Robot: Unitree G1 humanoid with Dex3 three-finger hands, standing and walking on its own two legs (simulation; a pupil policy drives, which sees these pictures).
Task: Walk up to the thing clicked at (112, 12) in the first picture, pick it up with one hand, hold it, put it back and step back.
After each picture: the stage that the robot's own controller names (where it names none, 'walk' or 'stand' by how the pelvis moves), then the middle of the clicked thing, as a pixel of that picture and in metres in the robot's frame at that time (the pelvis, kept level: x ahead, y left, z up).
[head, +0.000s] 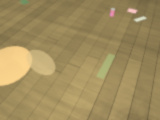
stand; (112, 12) +2.18 -0.55 -0.72
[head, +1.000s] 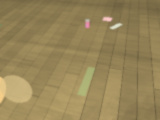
walk; (87, 23) +2.09 -0.03 -0.69
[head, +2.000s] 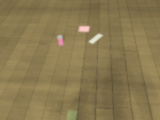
walk; (60, 40) +1.46 +0.32 -0.72
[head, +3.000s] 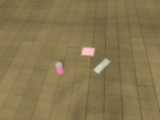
walk; (59, 68) +0.99 +0.29 -0.72
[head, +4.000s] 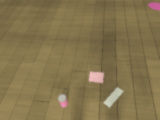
walk; (63, 100) +0.63 +0.22 -0.71
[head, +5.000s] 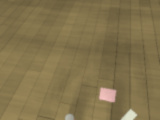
stand; out of the picture +0.46 +0.14 -0.71
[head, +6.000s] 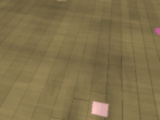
stand; out of the picture +0.38 +0.13 -0.71
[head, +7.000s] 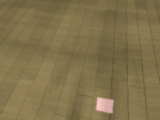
stand; out of the picture +0.35 +0.14 -0.72
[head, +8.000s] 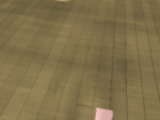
stand; out of the picture +0.31 +0.12 -0.72
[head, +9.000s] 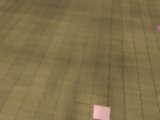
stand; out of the picture +0.31 +0.13 -0.73
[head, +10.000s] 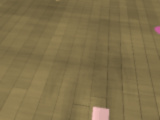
stand; out of the picture +0.31 +0.13 -0.73
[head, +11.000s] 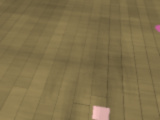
stand; out of the picture +0.30 +0.13 -0.73
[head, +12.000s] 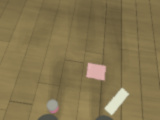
go down; (52, 106) +0.34 +0.13 -0.55
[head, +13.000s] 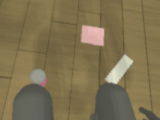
go down; (39, 78) +0.39 +0.17 -0.31
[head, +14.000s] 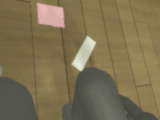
close in; out of the picture +0.37 +0.21 -0.23
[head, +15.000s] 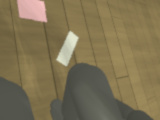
close; out of the picture +0.37 +0.21 -0.22
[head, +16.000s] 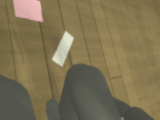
lift; out of the picture +0.37 +0.21 -0.23
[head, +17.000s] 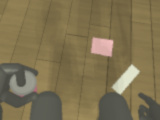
lift; (25, 87) +0.31 +0.19 -0.04
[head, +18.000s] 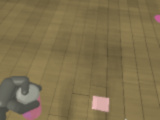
hold; (30, 102) +0.29 +0.18 +0.00
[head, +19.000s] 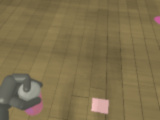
hold; (31, 99) +0.31 +0.18 +0.00
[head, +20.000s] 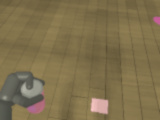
hold; (34, 97) +0.31 +0.17 -0.01
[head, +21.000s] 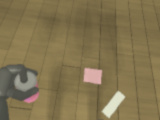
crouch; (27, 87) +0.35 +0.17 -0.07
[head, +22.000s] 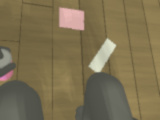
lower; (1, 65) +0.40 +0.21 -0.16
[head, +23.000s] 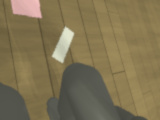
lower; out of the picture +0.41 +0.25 -0.23
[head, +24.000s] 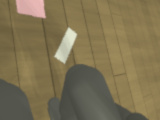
lower; out of the picture +0.40 +0.25 -0.23
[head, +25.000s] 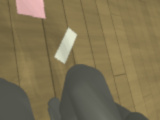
lower; out of the picture +0.40 +0.25 -0.23
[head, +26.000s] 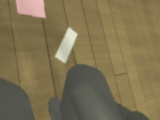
lower; out of the picture +0.40 +0.25 -0.23
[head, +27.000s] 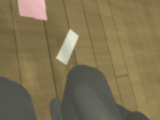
open; out of the picture +0.38 +0.23 -0.23
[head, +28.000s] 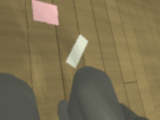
stand; out of the picture +0.37 +0.22 -0.23
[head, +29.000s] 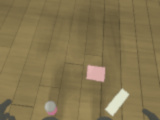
walk; (51, 108) +0.36 +0.15 -0.55
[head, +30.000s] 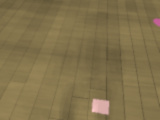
stand; out of the picture +0.34 +0.14 -0.66
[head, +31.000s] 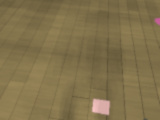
stand; out of the picture +0.33 +0.14 -0.66
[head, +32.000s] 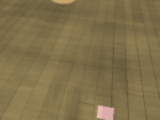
stand; out of the picture +0.36 +0.12 -0.72
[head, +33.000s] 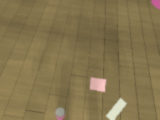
walk; (60, 113) +0.39 +0.09 -0.71
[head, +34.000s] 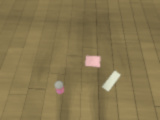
walk; (59, 87) +0.60 +0.17 -0.69
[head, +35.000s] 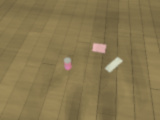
walk; (67, 63) +0.93 +0.13 -0.69
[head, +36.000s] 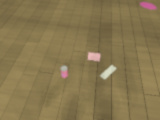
stand; (64, 71) +0.96 +0.15 -0.72
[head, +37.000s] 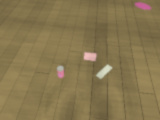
stand; (60, 71) +0.98 +0.17 -0.72
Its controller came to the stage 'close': yes
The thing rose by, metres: 0.70
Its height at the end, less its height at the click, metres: +0.00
